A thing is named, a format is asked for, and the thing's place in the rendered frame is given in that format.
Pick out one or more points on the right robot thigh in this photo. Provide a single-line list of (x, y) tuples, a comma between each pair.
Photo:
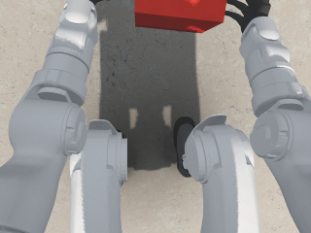
[(230, 199)]

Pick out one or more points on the right robot upper arm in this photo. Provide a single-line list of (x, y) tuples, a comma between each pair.
[(282, 138)]

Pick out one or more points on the left robot thigh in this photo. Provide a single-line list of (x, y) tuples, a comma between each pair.
[(95, 198)]

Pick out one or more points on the carton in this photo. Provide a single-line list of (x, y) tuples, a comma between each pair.
[(194, 16)]

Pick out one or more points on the right robot forearm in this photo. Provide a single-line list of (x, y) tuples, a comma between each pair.
[(269, 70)]

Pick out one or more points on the left robot upper arm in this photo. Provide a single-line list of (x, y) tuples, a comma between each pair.
[(43, 133)]

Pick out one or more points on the left robot forearm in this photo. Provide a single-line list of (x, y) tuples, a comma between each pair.
[(68, 59)]

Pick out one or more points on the robot thigh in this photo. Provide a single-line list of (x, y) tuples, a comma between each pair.
[(230, 199), (95, 198)]

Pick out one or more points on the right robot hand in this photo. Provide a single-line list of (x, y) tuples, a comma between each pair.
[(255, 8)]

